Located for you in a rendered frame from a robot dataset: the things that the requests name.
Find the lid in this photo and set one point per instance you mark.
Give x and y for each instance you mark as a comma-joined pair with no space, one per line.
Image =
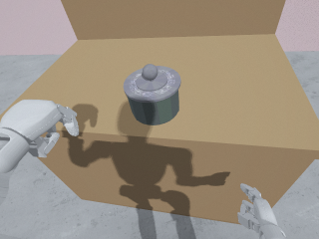
142,90

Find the right robot hand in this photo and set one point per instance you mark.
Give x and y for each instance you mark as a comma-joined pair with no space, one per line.
253,216

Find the pot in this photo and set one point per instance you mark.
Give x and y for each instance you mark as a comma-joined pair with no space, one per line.
155,113

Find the robot right forearm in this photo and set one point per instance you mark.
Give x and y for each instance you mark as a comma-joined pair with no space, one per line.
270,231

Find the knob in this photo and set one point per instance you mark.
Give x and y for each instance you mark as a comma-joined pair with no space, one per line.
150,71

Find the robot left forearm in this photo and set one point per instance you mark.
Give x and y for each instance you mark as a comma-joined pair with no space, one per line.
13,147

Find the left robot hand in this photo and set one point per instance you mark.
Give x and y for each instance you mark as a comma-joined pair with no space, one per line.
32,118

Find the table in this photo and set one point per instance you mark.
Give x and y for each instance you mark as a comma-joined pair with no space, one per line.
243,116

